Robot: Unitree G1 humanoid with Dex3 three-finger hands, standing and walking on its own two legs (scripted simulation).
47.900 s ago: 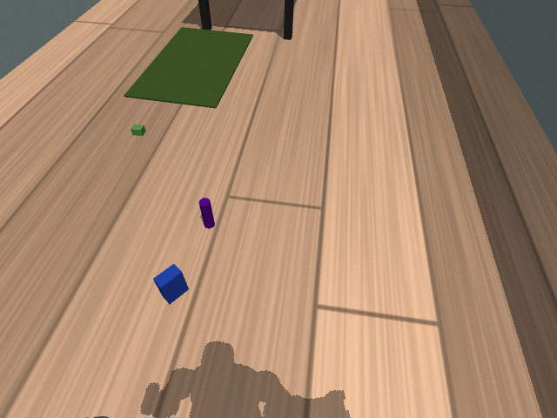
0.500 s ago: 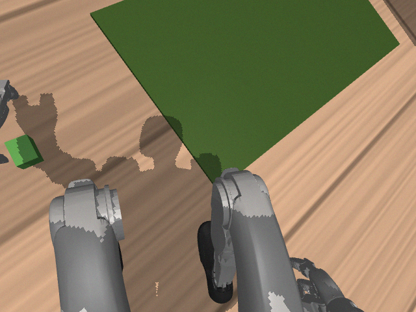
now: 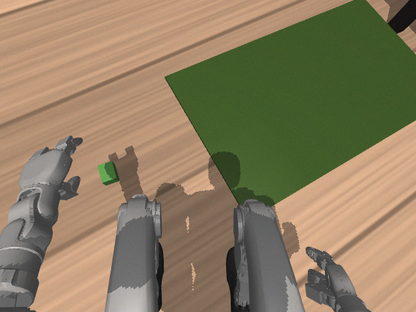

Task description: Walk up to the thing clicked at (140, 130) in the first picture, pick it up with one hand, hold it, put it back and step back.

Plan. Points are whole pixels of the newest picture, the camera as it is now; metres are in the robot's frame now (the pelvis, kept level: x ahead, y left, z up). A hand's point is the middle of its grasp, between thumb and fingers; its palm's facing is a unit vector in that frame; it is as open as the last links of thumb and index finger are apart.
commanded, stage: home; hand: left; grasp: from above
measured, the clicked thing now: (108, 173) +0.43 +0.31 -0.42
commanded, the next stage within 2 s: none
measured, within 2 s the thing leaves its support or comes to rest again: neither
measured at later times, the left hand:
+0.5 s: hand (15, 226) +0.24 +0.24 +0.11, palm faces +0.04 -0.92 -0.38, open 7.4 cm
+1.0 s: hand out of the picture +0.23 +0.21 +0.23, palm faces +0.19 -0.96 -0.19, open 7.4 cm
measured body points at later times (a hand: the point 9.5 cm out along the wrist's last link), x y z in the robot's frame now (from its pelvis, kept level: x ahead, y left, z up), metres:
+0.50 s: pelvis +0.04 +0.01 +0.19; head +0.13 +0.04 +0.63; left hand +0.24 +0.28 +0.13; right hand +0.25 -0.20 +0.10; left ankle +0.09 +0.14 -0.40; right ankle +0.09 -0.13 -0.40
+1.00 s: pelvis +0.09 +0.01 +0.28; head +0.10 +0.01 +0.73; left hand +0.21 +0.26 +0.25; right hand +0.28 -0.22 +0.22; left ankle +0.09 +0.14 -0.40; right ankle +0.08 -0.13 -0.40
